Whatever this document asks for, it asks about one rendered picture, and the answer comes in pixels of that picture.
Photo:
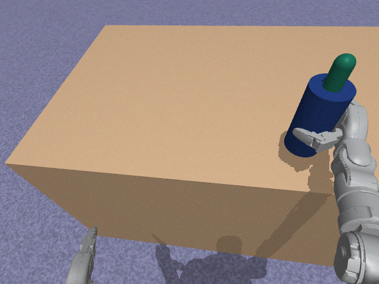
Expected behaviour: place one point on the bottle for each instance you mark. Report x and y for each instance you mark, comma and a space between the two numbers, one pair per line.
324, 101

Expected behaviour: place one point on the right robot arm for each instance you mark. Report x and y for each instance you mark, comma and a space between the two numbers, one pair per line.
357, 196

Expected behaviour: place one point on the right robot hand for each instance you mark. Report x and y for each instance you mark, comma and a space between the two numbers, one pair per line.
352, 124

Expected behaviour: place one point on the left robot hand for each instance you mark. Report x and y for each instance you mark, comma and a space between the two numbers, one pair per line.
82, 264

